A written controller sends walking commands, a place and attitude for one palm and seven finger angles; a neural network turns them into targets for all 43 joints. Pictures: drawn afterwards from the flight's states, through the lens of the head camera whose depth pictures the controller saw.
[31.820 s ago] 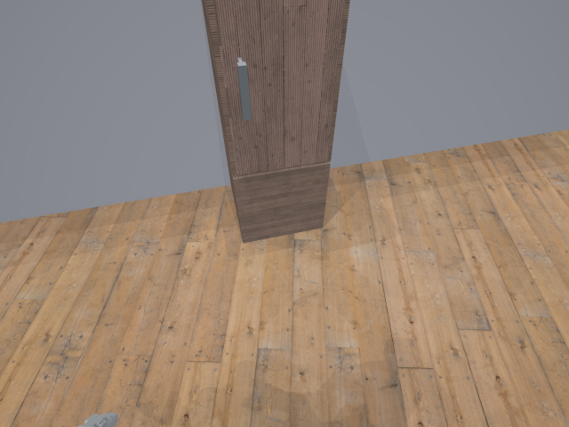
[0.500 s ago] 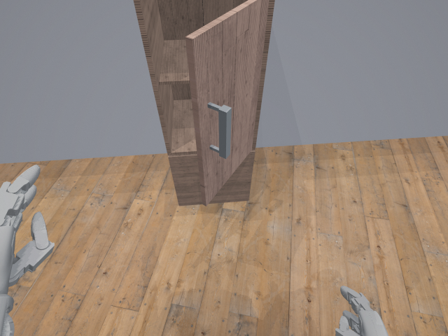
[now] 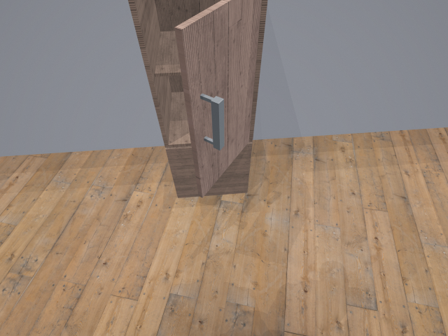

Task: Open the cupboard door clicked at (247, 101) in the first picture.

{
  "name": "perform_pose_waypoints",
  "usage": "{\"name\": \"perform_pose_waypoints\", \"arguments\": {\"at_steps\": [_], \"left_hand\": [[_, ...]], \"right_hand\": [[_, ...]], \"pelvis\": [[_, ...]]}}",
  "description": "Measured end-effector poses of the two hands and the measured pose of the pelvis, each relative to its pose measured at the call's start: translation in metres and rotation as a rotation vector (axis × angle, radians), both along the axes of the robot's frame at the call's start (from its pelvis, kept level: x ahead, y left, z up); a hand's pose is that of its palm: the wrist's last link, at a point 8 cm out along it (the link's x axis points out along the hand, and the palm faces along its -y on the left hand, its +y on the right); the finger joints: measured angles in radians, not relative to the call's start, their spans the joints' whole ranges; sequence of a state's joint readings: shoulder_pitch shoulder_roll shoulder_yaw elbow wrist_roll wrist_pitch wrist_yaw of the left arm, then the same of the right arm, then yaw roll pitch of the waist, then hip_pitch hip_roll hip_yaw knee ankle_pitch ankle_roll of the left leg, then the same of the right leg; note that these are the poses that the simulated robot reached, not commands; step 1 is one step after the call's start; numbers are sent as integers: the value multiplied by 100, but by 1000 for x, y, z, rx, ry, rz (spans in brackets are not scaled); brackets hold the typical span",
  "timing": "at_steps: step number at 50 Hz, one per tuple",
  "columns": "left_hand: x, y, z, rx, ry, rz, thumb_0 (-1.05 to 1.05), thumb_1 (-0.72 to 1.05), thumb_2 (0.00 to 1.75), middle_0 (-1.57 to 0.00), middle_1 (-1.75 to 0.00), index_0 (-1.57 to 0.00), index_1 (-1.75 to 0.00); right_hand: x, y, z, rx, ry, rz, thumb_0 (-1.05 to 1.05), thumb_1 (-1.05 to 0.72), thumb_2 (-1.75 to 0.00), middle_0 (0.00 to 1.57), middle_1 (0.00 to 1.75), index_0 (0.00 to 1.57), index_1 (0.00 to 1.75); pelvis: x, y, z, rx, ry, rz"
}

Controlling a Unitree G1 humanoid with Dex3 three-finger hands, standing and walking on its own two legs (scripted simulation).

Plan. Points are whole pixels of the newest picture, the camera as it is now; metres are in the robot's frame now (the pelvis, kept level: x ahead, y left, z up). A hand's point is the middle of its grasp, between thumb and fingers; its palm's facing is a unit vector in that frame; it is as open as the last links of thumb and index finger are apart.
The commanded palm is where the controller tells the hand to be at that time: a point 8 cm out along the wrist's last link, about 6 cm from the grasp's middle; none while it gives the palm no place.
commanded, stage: let the arm hang, fingers relaxed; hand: left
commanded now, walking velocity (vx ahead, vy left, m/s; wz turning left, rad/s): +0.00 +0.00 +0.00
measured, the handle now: (211, 122) +0.63 +0.07 -0.01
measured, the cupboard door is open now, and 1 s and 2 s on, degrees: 52 52 52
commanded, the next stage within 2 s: look to check the result in 0.56 s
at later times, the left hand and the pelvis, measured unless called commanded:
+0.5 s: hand out of the picture +0.03 +0.16 -0.17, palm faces +0.02 -0.98 -0.22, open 7.3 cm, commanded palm none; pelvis +0.02 -0.02 +0.00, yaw -1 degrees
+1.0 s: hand out of the picture +0.03 +0.14 -0.17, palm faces +0.03 -0.98 -0.21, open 7.3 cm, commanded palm none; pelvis +0.04 -0.02 +0.00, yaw -1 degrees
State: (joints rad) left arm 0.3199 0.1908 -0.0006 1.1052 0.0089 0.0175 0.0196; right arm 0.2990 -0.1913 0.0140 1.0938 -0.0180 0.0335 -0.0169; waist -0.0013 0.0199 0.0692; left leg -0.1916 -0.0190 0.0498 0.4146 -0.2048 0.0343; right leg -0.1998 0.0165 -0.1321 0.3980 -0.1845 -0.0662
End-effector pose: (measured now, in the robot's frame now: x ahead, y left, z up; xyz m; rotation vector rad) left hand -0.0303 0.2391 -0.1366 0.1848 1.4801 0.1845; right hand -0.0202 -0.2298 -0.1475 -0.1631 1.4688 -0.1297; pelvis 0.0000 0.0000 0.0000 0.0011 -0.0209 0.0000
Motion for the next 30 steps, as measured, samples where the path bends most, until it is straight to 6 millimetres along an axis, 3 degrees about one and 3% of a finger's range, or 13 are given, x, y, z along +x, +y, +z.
{"name": "perform_pose_waypoints", "arguments": {"at_steps": [6,18,30], "left_hand": [[6,-1,5,30,-3,-2,0,92,90,-20,-30,-20,-30],[53,-30,0,-9,-112,-25,0,92,90,-20,-30,-20,-30],[50,-41,-2,-24,-74,-2,0,92,90,-20,-30,-20,-30]], "right_hand": [[-4,11,-7,45,-1,-22,1,-91,-89,20,30,20,30],[3,12,-8,58,-18,-43,1,-91,-89,20,30,20,30],[5,2,-5,41,15,-52,0,-91,-89,20,30,20,30]], "pelvis": [[2,-4,1,4,-4,-7],[12,-13,2,9,-7,-12],[24,-20,2,7,-1,-10]]}}
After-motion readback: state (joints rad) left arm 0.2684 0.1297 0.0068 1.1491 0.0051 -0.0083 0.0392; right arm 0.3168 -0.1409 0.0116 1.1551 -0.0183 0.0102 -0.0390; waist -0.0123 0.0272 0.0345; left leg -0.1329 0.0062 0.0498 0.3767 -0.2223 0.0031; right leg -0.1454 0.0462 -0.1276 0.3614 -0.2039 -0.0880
